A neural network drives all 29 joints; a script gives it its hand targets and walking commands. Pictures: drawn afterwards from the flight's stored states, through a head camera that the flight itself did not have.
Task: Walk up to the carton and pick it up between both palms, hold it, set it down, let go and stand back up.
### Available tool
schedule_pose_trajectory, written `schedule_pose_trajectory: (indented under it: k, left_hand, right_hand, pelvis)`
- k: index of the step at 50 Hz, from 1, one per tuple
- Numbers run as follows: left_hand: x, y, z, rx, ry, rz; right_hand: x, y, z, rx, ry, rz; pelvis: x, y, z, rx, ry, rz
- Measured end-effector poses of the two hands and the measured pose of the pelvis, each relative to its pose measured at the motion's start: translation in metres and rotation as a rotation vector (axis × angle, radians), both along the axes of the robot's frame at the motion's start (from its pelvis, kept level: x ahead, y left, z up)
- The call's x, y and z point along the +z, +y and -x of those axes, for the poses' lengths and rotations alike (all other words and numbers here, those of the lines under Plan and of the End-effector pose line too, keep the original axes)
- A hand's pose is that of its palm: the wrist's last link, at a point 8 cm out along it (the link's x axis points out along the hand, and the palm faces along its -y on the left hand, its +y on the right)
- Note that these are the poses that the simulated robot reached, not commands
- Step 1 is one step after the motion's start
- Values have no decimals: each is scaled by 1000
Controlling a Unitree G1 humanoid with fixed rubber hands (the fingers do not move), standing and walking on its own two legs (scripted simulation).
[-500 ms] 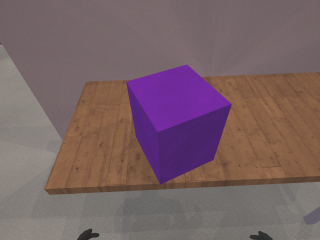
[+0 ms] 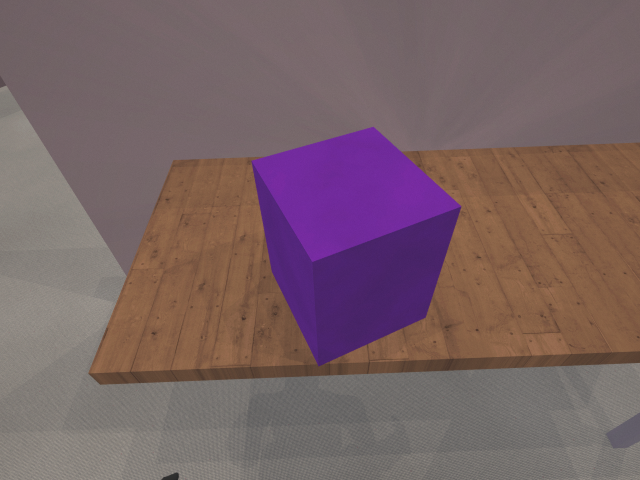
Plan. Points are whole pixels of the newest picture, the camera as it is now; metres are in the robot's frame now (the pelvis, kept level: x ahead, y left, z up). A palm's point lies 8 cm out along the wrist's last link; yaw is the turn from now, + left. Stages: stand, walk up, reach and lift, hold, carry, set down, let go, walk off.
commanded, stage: stand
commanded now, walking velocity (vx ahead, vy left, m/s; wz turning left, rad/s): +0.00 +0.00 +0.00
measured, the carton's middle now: (346, 246) +0.46 +0.00 +0.03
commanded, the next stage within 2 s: none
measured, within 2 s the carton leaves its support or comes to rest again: neither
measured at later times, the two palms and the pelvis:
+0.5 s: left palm out of the picture +0.10 +0.25 -0.10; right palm out of the picture +0.11 -0.25 -0.10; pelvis +0.01 +0.00 +0.00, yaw +1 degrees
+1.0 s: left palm out of the picture +0.10 +0.25 -0.10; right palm out of the picture +0.11 -0.25 -0.10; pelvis +0.01 -0.01 +0.00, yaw +1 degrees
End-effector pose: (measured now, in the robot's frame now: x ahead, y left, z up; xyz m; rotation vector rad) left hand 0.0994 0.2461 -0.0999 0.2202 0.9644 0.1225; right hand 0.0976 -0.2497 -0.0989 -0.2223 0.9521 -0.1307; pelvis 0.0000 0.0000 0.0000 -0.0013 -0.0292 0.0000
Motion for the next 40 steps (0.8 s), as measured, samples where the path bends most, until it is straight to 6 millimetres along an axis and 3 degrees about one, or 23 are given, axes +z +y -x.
schedule_pose_trajectory:
  k: [40]
  left_hand:
    - [-2,-2,-4,16,13,-3]
  right_hand:
    - [0,-5,-15,13,15,12]
  pelvis:
    - [1,-5,-11,15,-4,3]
